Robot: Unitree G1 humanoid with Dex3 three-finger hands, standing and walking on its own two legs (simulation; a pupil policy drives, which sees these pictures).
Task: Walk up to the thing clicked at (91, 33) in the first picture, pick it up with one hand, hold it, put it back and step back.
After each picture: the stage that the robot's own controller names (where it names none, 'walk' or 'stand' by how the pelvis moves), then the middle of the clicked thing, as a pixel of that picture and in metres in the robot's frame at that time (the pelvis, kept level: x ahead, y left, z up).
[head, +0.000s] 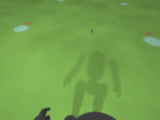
stand; (91, 31) +2.39 +0.06 -0.72
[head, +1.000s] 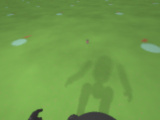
walk; (87, 41) +2.24 +0.30 -0.71
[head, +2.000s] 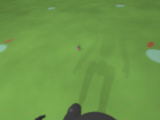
walk; (79, 48) +1.58 +0.44 -0.72
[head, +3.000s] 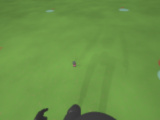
walk; (74, 64) +1.07 +0.38 -0.72
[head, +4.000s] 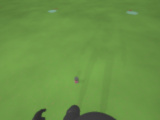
walk; (76, 80) +0.71 +0.25 -0.71
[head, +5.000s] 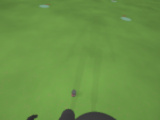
walk; (73, 93) +0.48 +0.14 -0.69
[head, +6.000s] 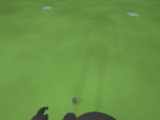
stand; (74, 101) +0.35 +0.16 -0.71
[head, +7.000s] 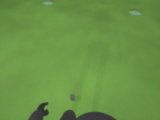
stand; (72, 97) +0.37 +0.18 -0.70
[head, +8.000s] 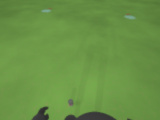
stand; (70, 102) +0.35 +0.22 -0.72
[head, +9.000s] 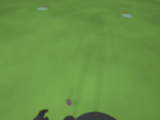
stand; (68, 102) +0.34 +0.23 -0.73
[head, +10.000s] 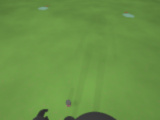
stand; (68, 103) +0.32 +0.23 -0.73
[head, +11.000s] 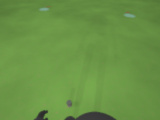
stand; (69, 103) +0.32 +0.23 -0.73
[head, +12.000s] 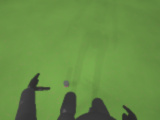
go down; (66, 83) +0.36 +0.22 -0.58
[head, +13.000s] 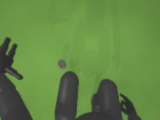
go down; (62, 64) +0.40 +0.27 -0.31
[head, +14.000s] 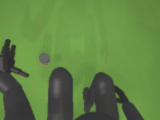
close in; (44, 59) +0.38 +0.30 -0.25
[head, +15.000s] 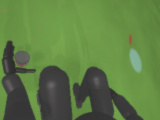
close; (22, 59) +0.37 +0.31 -0.21
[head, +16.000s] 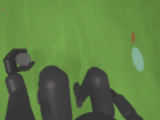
lift; (23, 60) +0.35 +0.31 -0.21
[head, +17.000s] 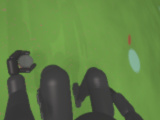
lift; (25, 62) +0.34 +0.30 -0.22
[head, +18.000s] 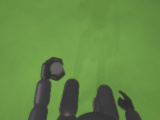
lift; (58, 70) +0.32 +0.23 -0.01
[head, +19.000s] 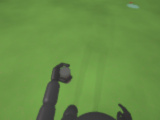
hold; (65, 75) +0.32 +0.17 +0.01
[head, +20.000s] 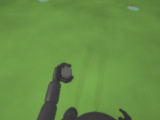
hold; (67, 75) +0.32 +0.17 +0.02
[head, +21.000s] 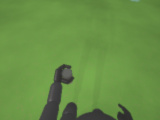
crouch; (67, 76) +0.33 +0.16 -0.03
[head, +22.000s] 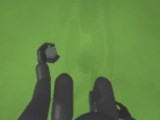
lower; (52, 55) +0.43 +0.25 -0.09
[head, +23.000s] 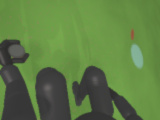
lower; (18, 53) +0.40 +0.32 -0.22
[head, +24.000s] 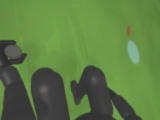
lower; (14, 54) +0.40 +0.32 -0.22
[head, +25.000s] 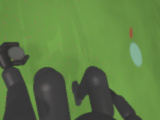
lower; (18, 55) +0.39 +0.32 -0.22
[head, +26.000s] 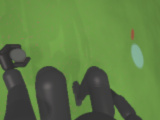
lower; (19, 57) +0.37 +0.32 -0.22
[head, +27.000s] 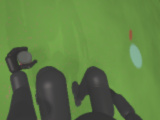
open; (25, 59) +0.37 +0.29 -0.22
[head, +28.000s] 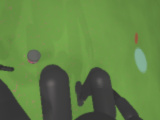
stand; (33, 57) +0.37 +0.28 -0.22
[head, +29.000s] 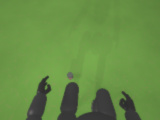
walk; (70, 76) +0.39 +0.21 -0.49
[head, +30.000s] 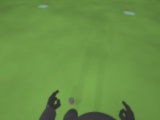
stand; (71, 101) +0.35 +0.18 -0.66
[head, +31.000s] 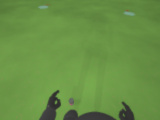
stand; (71, 101) +0.34 +0.18 -0.67
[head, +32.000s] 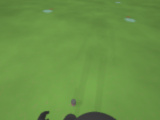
stand; (73, 102) +0.37 +0.16 -0.72
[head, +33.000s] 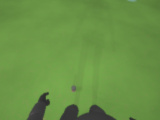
walk; (73, 88) +0.41 +0.14 -0.71
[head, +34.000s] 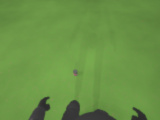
walk; (75, 72) +0.65 +0.23 -0.69
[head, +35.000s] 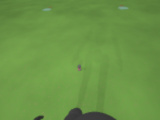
stand; (79, 67) +0.95 +0.28 -0.71
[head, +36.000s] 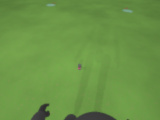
stand; (79, 66) +0.97 +0.21 -0.72
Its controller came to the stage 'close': yes
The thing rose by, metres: 0.72
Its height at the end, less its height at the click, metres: +0.00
